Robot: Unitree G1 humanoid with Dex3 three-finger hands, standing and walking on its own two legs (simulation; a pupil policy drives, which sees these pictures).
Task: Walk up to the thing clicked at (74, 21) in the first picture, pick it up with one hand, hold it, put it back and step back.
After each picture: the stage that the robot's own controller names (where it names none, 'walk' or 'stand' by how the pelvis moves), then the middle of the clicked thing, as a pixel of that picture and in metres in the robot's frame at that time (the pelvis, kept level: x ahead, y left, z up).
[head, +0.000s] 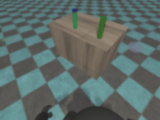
stand; (75, 19) +1.19 +0.27 +0.04
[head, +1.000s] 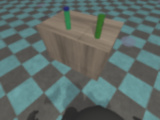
walk; (67, 19) +1.06 +0.30 +0.06
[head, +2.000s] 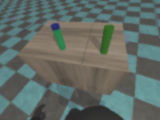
walk; (59, 38) +0.66 +0.28 +0.07
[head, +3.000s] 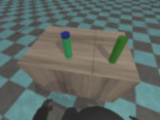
stand; (67, 46) +0.57 +0.22 +0.06
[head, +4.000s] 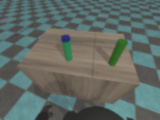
stand; (67, 49) +0.55 +0.22 +0.04
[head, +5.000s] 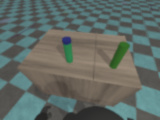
stand; (68, 51) +0.53 +0.21 +0.04
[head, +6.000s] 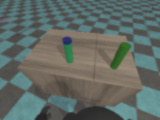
stand; (68, 51) +0.53 +0.21 +0.04
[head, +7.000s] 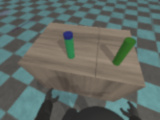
rise first; (69, 46) +0.54 +0.20 +0.04
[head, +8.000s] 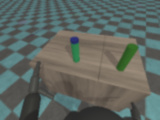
go down; (75, 50) +0.55 +0.19 +0.04
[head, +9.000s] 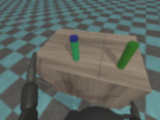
go down; (75, 49) +0.56 +0.18 +0.05
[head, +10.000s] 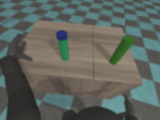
go down; (63, 47) +0.51 +0.18 +0.06
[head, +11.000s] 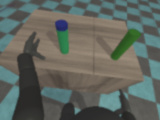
close in; (63, 39) +0.53 +0.18 +0.08
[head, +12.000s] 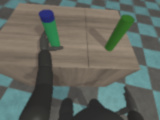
close; (52, 33) +0.55 +0.21 +0.11
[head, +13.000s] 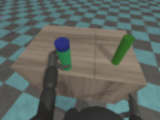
lift; (65, 57) +0.36 +0.16 +0.16
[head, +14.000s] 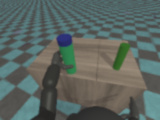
lift; (68, 57) +0.32 +0.14 +0.23
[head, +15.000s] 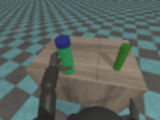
hold; (66, 58) +0.31 +0.15 +0.22
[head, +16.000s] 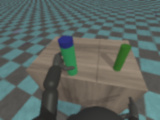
hold; (69, 58) +0.32 +0.14 +0.21
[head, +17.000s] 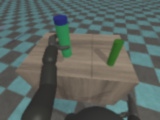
crouch; (64, 39) +0.44 +0.16 +0.25
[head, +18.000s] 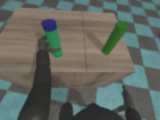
lower; (54, 41) +0.50 +0.18 +0.09
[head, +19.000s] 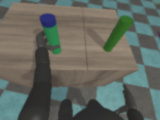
lower; (53, 38) +0.51 +0.18 +0.11
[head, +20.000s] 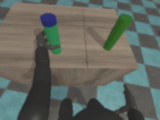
lower; (53, 37) +0.51 +0.18 +0.11
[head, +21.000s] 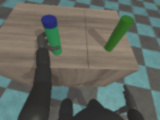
lower; (54, 39) +0.50 +0.19 +0.11
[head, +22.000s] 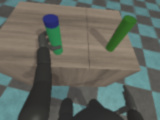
loosen; (55, 38) +0.50 +0.19 +0.11
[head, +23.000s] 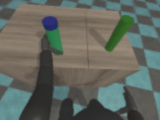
withdraw; (55, 39) +0.50 +0.19 +0.11
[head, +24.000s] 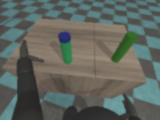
sink last; (66, 50) +0.47 +0.17 +0.09
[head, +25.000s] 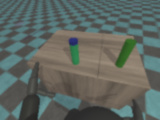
stand; (74, 52) +0.51 +0.18 +0.07
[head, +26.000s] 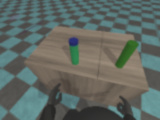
stand; (74, 52) +0.50 +0.17 +0.05
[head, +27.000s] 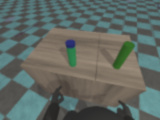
stand; (71, 54) +0.48 +0.18 +0.04
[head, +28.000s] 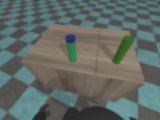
walk; (71, 50) +0.52 +0.18 +0.05
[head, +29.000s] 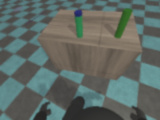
walk; (79, 25) +0.80 +0.18 +0.07
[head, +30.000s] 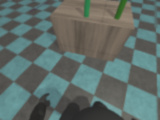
walk; (87, 5) +1.17 +0.12 +0.07
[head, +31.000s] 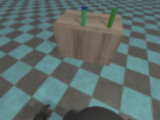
stand; (83, 17) +1.26 +0.17 +0.05
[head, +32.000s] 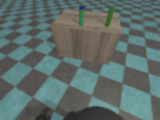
stand; (81, 16) +1.26 +0.18 +0.04
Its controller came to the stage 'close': yes
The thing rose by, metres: 0.21
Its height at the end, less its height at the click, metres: +0.00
